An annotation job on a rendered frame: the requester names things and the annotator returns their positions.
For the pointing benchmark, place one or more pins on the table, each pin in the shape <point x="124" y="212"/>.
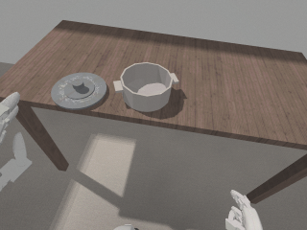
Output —
<point x="224" y="89"/>

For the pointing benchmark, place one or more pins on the lid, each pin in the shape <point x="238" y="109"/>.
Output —
<point x="65" y="96"/>

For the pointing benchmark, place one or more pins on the robot right hand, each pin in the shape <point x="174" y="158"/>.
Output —
<point x="248" y="219"/>

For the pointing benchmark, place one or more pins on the pot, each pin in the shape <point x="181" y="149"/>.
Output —
<point x="145" y="86"/>

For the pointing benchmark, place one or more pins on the robot left hand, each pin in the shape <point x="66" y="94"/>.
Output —
<point x="15" y="167"/>

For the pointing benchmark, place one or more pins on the knob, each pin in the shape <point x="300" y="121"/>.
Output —
<point x="77" y="84"/>

